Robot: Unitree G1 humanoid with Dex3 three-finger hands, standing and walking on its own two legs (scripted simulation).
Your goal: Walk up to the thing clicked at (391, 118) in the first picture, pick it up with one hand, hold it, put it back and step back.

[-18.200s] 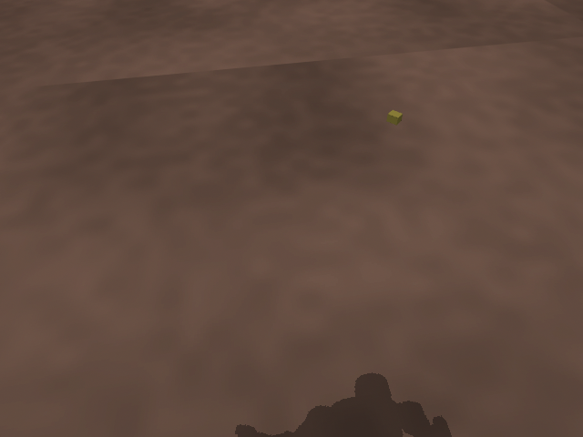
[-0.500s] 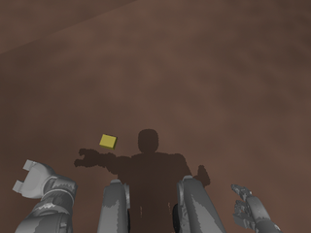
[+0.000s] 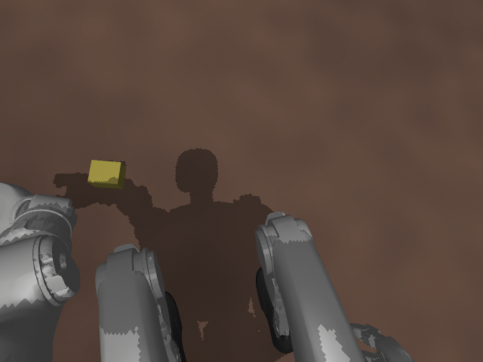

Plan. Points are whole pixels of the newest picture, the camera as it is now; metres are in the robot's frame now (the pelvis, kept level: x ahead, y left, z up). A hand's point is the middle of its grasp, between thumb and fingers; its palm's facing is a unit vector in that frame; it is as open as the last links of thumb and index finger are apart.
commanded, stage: rise first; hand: left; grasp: from above
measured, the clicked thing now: (107, 174) +0.53 +0.24 -0.36
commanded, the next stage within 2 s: none
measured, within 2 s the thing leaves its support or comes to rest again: neither
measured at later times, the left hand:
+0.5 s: hand (59, 195) +0.45 +0.29 -0.21, palm faces -0.06 -0.46 -0.88, open 13.8 cm
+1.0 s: hand (70, 188) +0.47 +0.28 -0.24, palm faces -0.04 -0.45 -0.89, open 14.0 cm
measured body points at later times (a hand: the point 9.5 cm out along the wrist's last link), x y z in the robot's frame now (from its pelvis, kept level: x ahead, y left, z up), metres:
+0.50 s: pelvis +0.00 +0.00 -0.05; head +0.27 +0.02 +0.31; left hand +0.45 +0.31 -0.16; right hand +0.01 -0.29 -0.16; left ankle +0.09 +0.14 -0.36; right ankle +0.10 -0.13 -0.36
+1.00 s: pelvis +0.00 +0.00 -0.06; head +0.28 +0.03 +0.29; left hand +0.47 +0.30 -0.19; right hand -0.03 -0.27 -0.14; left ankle +0.09 +0.14 -0.36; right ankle +0.10 -0.13 -0.36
